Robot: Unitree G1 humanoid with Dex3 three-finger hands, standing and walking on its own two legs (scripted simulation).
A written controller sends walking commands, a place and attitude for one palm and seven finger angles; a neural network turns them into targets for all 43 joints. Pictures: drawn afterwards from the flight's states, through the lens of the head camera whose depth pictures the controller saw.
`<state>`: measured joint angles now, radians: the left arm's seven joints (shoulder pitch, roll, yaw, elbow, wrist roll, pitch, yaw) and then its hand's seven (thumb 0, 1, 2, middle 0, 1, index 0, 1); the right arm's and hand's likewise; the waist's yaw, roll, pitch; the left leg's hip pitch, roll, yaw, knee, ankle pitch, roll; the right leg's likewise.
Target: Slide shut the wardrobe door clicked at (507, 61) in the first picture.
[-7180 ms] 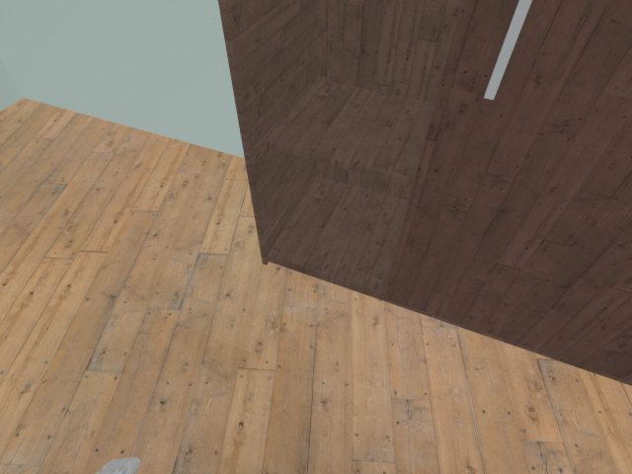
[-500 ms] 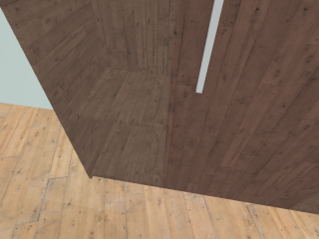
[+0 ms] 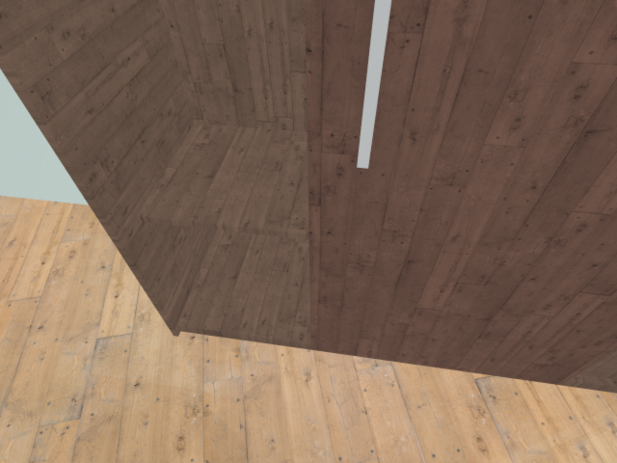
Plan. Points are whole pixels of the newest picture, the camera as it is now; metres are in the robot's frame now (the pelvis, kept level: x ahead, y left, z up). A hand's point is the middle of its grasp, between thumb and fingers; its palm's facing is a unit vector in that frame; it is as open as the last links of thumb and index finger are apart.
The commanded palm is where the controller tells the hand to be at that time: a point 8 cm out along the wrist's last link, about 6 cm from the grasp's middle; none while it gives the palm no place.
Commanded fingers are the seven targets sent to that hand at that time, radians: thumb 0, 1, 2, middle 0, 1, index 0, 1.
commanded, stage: look again from close up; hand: right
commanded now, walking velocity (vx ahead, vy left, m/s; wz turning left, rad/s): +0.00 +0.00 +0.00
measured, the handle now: (375, 56) +0.53 -0.06 +0.27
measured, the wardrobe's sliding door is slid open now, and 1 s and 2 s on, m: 0.48 0.48 0.48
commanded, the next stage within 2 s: shuffle to correct the standing spot in 0.18 s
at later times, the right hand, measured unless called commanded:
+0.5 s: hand out of the picture -0.02 -0.15 -0.18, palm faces -0.01 +0.98 -0.18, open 7.4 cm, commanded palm none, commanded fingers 0.00 -0.90 -0.90 0.20 0.30 0.20 0.30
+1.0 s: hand out of the picture +0.00 -0.05 -0.20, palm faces +0.15 +0.99 -0.07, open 7.4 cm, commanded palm none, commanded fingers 0.00 -0.90 -0.90 0.20 0.30 0.20 0.30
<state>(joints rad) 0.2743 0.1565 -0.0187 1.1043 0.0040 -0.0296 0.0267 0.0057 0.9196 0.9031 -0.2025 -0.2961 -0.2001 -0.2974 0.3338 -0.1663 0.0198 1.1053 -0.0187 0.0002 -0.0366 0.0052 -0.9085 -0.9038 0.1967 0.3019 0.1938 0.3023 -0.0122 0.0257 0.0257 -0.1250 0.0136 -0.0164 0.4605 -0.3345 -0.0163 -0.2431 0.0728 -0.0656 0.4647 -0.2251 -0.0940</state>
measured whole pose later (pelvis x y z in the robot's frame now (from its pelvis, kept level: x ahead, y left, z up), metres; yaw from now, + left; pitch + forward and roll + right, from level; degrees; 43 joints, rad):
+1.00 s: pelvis +0.09 +0.08 -0.02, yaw -6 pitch +1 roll +0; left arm 0.21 0.13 0.01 1.04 0.02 -0.04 0.04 0.00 0.93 0.90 -0.20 -0.30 -0.20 -0.30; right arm 0.42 -0.12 0.00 1.12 -0.03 0.01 -0.01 0.00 -0.91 -0.90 0.20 0.30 0.20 0.30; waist -0.01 0.07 0.02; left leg -0.25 -0.04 0.11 0.82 -0.49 0.06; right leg -0.34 -0.03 -0.15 0.64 -0.33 -0.06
